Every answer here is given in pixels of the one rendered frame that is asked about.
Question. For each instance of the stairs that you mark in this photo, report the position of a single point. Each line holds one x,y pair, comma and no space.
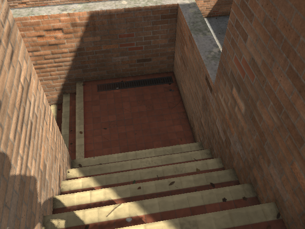
65,117
174,187

